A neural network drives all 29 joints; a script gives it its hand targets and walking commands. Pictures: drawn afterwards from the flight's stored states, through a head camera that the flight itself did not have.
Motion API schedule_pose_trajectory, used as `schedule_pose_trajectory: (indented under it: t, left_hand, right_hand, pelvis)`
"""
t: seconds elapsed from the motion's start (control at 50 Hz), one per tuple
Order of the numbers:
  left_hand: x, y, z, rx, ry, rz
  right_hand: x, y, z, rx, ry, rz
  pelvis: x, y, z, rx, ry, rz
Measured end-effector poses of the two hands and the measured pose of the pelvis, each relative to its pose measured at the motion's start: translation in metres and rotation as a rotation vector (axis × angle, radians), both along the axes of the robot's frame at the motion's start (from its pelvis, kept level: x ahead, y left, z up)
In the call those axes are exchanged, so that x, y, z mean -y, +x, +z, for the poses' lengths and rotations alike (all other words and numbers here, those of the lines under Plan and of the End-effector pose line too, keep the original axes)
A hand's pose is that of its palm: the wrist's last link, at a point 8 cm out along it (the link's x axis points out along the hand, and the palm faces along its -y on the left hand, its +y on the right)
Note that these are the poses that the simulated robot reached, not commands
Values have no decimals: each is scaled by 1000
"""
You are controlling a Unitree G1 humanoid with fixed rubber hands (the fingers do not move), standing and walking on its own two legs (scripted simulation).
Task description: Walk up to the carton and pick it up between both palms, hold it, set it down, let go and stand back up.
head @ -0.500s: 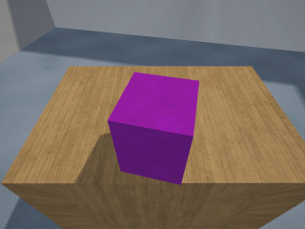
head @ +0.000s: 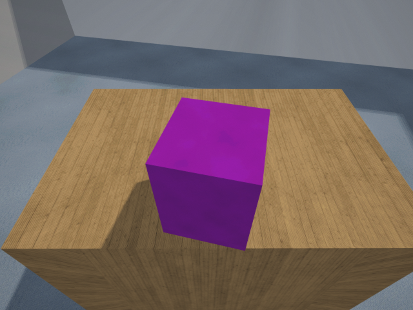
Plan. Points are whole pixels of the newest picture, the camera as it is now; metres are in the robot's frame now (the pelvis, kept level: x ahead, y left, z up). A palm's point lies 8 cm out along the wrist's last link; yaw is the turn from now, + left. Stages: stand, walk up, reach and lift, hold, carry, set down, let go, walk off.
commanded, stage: stand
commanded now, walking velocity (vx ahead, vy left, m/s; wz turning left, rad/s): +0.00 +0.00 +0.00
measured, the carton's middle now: (213, 174) +0.41 +0.01 +0.03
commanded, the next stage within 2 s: none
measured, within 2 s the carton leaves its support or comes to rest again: neither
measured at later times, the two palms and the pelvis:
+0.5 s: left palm out of the picture +0.06 +0.30 -0.11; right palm out of the picture +0.04 -0.31 -0.11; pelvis +0.00 +0.00 +0.00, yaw +0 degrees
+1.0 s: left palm out of the picture +0.06 +0.30 -0.11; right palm out of the picture +0.05 -0.31 -0.11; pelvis +0.00 +0.00 +0.00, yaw +0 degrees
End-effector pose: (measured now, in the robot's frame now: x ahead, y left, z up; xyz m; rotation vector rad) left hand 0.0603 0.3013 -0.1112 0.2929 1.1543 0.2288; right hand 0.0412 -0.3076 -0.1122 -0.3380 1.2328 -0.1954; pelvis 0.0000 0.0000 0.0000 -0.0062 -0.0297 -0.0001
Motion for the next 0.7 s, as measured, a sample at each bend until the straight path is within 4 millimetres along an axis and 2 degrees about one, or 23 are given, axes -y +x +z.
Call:
schedule_pose_trajectory:
  t: [0.7]
  left_hand:
    - [0,3,0,-3,-1,-1]
  right_hand:
    - [-1,3,0,-1,1,1]
  pelvis:
    - [0,2,0,-5,0,0]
